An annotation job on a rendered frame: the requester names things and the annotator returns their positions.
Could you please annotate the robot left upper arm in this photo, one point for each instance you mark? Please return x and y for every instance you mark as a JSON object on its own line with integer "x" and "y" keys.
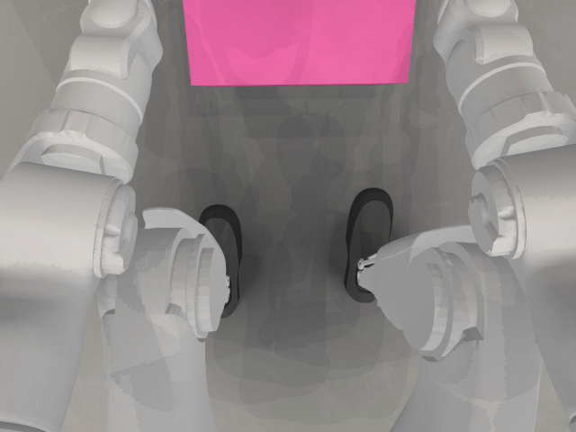
{"x": 61, "y": 231}

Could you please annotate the robot right upper arm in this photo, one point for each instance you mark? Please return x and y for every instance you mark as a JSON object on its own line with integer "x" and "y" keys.
{"x": 523, "y": 208}

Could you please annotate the robot left shin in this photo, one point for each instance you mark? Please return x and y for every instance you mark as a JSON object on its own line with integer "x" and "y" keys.
{"x": 160, "y": 217}

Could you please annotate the right robot forearm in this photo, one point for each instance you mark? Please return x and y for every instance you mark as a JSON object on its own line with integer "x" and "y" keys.
{"x": 499, "y": 86}

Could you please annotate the carton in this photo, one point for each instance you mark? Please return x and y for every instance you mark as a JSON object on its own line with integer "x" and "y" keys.
{"x": 238, "y": 43}

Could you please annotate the left robot forearm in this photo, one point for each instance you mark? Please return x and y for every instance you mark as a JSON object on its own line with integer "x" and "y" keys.
{"x": 99, "y": 105}

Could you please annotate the robot right foot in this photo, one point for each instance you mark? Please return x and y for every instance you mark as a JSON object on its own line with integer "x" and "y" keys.
{"x": 369, "y": 228}

